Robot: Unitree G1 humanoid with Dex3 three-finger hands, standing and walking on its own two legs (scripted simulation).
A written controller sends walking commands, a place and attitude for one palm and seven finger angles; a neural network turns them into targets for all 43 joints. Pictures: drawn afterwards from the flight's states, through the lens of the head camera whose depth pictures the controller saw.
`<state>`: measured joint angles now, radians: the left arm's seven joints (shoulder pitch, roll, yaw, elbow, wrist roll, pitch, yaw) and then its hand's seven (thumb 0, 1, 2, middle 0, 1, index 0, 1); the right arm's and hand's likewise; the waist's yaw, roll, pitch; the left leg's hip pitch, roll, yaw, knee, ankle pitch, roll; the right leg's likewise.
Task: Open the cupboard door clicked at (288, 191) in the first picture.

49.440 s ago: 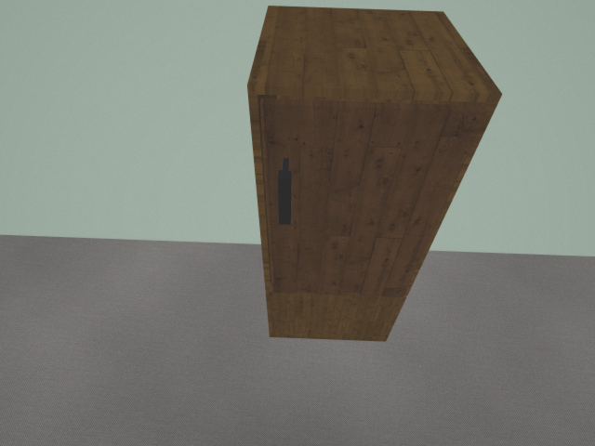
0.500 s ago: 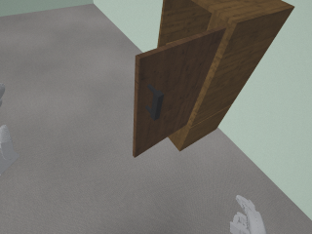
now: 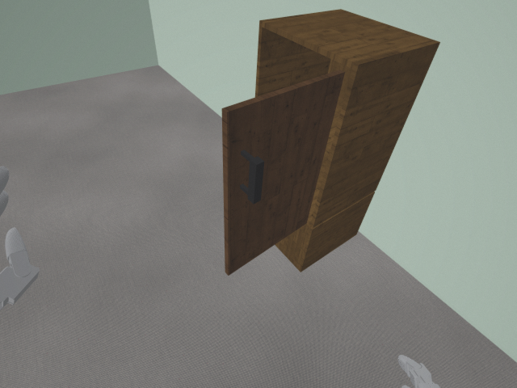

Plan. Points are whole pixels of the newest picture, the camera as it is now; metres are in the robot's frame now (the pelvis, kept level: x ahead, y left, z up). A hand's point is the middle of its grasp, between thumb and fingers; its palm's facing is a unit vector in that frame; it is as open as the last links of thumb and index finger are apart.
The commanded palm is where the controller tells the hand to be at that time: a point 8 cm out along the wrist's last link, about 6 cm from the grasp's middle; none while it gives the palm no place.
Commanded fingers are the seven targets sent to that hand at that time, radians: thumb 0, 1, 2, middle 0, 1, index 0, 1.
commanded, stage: stop stepping back and stand still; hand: left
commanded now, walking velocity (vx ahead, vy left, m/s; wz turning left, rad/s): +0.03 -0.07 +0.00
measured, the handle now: (249, 176) +0.58 +0.04 +0.00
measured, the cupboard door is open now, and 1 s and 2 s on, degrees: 94 94 94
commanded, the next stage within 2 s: let the arm hang, fingers relaxed in 0.12 s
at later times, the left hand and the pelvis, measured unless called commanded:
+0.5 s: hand out of the picture +0.08 +0.16 -0.17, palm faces +0.05 -0.99 -0.15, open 7.2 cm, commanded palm none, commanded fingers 0.00 0.90 0.90 -0.20 -0.30 -0.20 -0.30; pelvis +0.00 +0.00 +0.00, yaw +2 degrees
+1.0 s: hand out of the picture -0.03 +0.17 -0.17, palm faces +0.06 -0.98 -0.18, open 7.3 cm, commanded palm none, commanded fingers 0.00 0.90 0.90 -0.20 -0.30 -0.20 -0.30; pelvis +0.00 +0.01 +0.01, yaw +1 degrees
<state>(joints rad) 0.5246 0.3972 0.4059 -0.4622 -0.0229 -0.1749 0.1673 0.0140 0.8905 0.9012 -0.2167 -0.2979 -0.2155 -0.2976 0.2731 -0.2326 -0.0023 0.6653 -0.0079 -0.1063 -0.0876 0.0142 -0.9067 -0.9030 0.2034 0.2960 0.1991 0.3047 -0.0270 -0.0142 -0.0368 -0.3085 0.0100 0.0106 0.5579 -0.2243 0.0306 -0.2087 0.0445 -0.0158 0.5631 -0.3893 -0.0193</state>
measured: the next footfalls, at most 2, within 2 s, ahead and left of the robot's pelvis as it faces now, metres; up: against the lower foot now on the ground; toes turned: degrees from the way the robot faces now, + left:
none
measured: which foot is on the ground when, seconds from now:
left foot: down 0.00-1.00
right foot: down 0.00-1.00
